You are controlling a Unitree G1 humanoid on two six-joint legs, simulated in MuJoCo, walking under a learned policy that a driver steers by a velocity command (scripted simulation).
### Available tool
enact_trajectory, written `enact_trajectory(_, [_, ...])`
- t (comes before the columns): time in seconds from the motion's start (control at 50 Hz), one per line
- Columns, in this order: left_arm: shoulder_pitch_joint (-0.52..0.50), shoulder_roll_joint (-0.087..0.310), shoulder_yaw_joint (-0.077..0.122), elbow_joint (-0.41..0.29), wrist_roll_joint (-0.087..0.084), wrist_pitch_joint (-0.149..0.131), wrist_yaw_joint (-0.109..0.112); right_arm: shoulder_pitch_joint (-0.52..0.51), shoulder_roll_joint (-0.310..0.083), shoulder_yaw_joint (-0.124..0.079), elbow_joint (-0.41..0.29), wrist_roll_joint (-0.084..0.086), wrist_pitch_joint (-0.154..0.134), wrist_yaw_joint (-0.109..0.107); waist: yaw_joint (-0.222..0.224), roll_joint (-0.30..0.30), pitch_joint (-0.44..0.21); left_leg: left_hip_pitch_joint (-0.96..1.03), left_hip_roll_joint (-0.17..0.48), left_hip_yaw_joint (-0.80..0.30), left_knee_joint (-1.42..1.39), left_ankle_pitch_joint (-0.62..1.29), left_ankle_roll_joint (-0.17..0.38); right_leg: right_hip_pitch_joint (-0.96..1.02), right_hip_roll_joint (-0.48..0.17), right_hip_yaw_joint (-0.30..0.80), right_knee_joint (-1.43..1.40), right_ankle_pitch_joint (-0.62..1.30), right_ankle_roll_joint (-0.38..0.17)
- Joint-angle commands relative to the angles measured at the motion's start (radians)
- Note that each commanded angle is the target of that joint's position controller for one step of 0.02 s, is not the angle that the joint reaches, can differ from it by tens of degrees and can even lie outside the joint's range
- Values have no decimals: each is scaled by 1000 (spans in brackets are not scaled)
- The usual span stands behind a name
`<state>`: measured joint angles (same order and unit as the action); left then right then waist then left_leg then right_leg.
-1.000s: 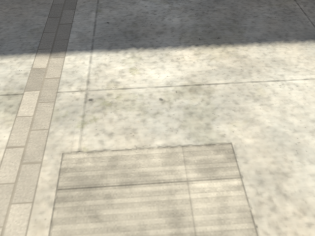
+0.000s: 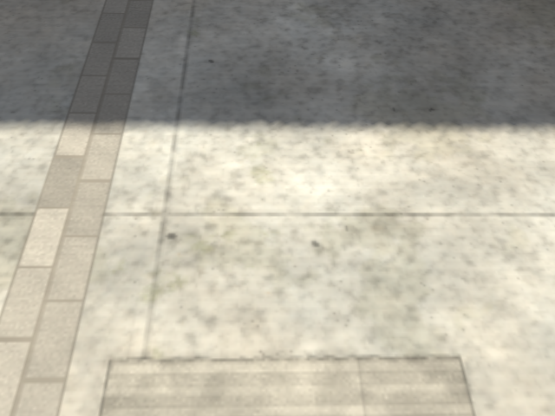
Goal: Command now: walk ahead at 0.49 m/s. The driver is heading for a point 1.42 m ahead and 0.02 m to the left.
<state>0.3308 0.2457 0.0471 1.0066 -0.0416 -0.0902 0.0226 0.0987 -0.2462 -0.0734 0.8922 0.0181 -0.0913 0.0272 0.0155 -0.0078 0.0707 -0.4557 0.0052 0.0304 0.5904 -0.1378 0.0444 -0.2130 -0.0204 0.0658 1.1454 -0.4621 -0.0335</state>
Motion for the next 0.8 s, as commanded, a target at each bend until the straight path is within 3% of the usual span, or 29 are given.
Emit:
enact_trajectory(0.02, [-19,65,15,-91,0,-31,6,82,-87,-8,0,-19,-29,10,-28,62,-135,363,265,-422,-396,-142,135,-402,-111,39,154,201,-54])
enact_trajectory(0.04, [12,62,23,-81,1,-15,3,70,-57,3,2,-33,-35,10,4,76,-129,313,242,-369,-417,-92,133,-347,-135,48,119,242,-58])
enact_trajectory(0.06, [34,46,24,-72,6,0,1,87,-54,5,15,-32,-37,9,13,81,-121,289,234,-334,-438,-57,146,-328,-141,43,95,250,-58])
enact_trajectory(0.1, [12,53,32,-80,21,20,5,124,-79,3,36,-27,-41,2,12,68,-75,245,215,-256,-475,-1,179,-364,-147,16,47,271,-46])
enact_trajectory(0.14, [-76,64,37,-115,27,31,11,156,-104,2,45,-25,-40,-12,-5,43,-30,248,221,-238,-507,-6,193,-461,-155,15,-54,353,-21])
enact_trajectory(0.2, [-172,69,43,-142,36,29,2,210,-112,5,52,-29,-23,-29,-30,42,0,292,225,-210,-520,5,195,-562,-149,6,-226,492,26])
enact_trajectory(0.28, [-297,46,35,-175,33,20,-12,283,-126,5,77,-14,-13,-44,-69,56,5,327,200,-130,-522,43,163,-523,-103,-44,-425,629,37])
enact_trajectory(0.36, [-395,45,23,-213,27,9,-31,339,-128,1,107,-9,-1,-50,-96,54,31,442,220,-90,-484,82,146,-542,-85,-50,-539,601,22])
enact_trajectory(0.42, [-430,46,17,-233,20,1,-59,359,-133,-8,124,0,14,-52,-91,63,53,526,256,-91,-436,124,141,-532,-76,-51,-603,509,-12])
enact_trajectory(0.46, [-402,69,22,-234,20,-10,-62,331,-154,-16,118,-3,19,-49,-63,82,20,548,263,-89,-362,282,128,-439,-45,-83,-635,422,-35])
enact_trajectory(0.48, [-343,92,32,-221,21,-14,-61,314,-165,-20,113,-2,22,-48,-29,101,-25,550,255,-81,-289,465,117,-333,-12,-110,-643,389,-51])
enact_trajectory(0.5, [-208,126,52,-181,23,-17,-57,293,-160,-17,108,-1,28,-47,44,103,-105,527,215,-46,-130,636,95,-150,29,-145,-661,387,-76])
enact_trajectory(0.52, [-6,187,77,-125,27,-18,-49,285,-131,-3,93,-9,29,-46,121,75,-240,367,161,-10,122,574,61,162,-29,-76,-620,402,-121])
enact_trajectory(0.54, [142,296,100,-97,44,-12,-41,382,-27,28,70,-25,11,-35,97,-152,-412,-21,12,20,528,121,-8,572,-302,355,-640,331,-263])
enact_trajectory(0.56, [155,240,79,-85,34,-9,-45,391,-19,35,86,-6,-20,-26,94,-257,-504,-222,-80,-113,738,-417,-21,666,-397,707,-836,201,-343])
enact_trajectory(0.58, [76,176,58,-95,28,-10,-43,290,-117,9,59,25,-41,-21,94,-186,-359,-326,-2,-157,813,-377,3,552,-354,582,-854,137,-278])
enact_trajectory(0.6, [-15,130,43,-119,31,-9,-39,198,-135,6,29,34,-50,-22,74,-121,-250,-336,58,-120,790,-281,20,393,-316,421,-869,172,-235])
enact_trajectory(0.62, [-88,97,30,-129,42,-10,-44,156,-125,3,22,22,-45,-29,39,-43,-169,-290,104,-98,718,-195,20,224,-276,310,-908,248,-212])
enact_trajectory(0.66, [-133,59,15,-124,57,-15,-50,187,-91,-4,28,4,-15,-35,-23,-68,-116,-178,148,-105,618,-114,18,55,-215,191,-970,321,-188])
enact_trajectory(0.7, [-104,84,19,-104,50,-21,-48,199,-59,0,26,0,6,-39,-41,-64,-89,-174,157,-93,558,-85,4,0,-203,130,-1008,389,-203])
enact_trajectory(0.74, [-70,118,26,-89,49,-23,-37,132,-68,-3,-2,-10,12,-43,-34,-38,-60,-242,161,-88,453,-1,-20,6,-204,93,-1029,451,-211])
enact_trajectory(0.8, [-29,126,25,-75,43,-15,-21,26,-59,0,-39,-15,6,-36,-9,-38,-45,-265,147,-71,249,168,-37,36,-176,28,-1034,505,-186])
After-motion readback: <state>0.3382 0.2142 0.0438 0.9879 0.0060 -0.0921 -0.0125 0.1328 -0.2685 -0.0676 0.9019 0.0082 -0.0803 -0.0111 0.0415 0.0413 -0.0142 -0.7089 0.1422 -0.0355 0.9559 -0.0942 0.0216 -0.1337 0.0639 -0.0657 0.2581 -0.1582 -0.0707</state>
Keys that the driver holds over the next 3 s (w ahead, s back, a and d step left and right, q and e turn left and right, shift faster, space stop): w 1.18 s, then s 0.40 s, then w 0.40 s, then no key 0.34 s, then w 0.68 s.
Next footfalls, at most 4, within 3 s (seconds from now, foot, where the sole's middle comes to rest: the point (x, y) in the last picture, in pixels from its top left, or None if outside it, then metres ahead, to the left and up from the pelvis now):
0.52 right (348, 411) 0.47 -0.15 -0.76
1.06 left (253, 286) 0.79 0.08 -0.76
1.48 right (329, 236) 0.96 -0.13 -0.76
1.78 left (248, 278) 0.81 0.10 -0.76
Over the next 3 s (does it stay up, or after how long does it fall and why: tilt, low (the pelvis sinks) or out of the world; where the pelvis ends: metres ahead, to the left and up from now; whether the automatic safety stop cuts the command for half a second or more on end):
stays up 1.16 -0.07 0.01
